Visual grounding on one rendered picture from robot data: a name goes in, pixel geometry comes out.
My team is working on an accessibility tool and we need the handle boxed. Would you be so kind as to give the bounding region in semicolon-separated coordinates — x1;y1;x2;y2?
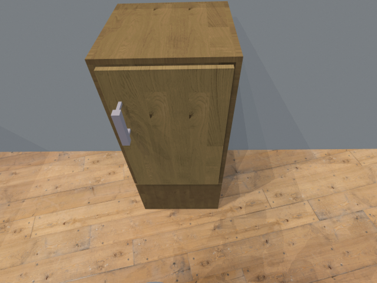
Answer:
111;101;131;146

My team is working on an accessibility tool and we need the cupboard door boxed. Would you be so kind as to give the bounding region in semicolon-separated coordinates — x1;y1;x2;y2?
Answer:
94;65;234;185

